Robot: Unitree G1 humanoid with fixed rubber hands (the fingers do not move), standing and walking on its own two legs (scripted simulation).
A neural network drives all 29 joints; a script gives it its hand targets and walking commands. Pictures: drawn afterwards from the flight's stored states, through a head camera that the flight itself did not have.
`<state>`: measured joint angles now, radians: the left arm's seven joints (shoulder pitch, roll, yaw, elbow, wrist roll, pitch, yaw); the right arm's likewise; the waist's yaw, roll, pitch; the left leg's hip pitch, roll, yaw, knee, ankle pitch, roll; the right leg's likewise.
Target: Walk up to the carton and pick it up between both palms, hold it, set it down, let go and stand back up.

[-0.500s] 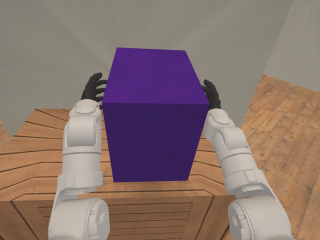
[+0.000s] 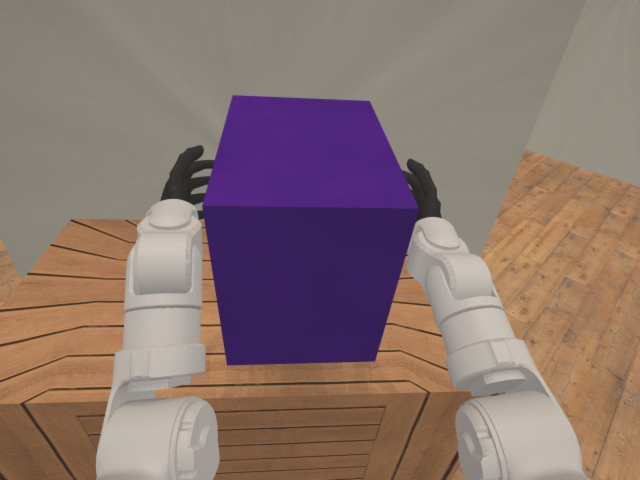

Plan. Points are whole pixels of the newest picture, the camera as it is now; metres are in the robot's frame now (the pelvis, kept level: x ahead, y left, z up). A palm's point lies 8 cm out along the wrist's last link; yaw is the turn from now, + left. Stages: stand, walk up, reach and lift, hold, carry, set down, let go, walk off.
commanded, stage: hold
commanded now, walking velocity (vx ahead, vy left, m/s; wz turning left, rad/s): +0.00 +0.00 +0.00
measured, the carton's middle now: (302, 225) +0.42 +0.00 +0.17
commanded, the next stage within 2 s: set down in 1.22 s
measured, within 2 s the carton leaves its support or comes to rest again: neither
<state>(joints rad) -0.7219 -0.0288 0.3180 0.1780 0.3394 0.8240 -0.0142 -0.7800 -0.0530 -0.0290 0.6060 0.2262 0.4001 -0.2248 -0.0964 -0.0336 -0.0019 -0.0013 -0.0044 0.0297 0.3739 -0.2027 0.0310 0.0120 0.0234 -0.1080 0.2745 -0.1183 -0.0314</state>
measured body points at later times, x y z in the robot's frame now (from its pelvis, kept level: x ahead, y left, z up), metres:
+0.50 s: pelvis +0.00 +0.00 +0.00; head -0.07 +0.03 +0.44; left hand +0.37 +0.15 +0.23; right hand +0.37 -0.15 +0.22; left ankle +0.02 +0.09 -0.75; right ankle +0.04 -0.10 -0.75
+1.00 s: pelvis +0.00 +0.00 +0.00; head -0.07 +0.03 +0.44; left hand +0.38 +0.15 +0.23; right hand +0.38 -0.15 +0.22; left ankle +0.02 +0.09 -0.75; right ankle +0.04 -0.10 -0.75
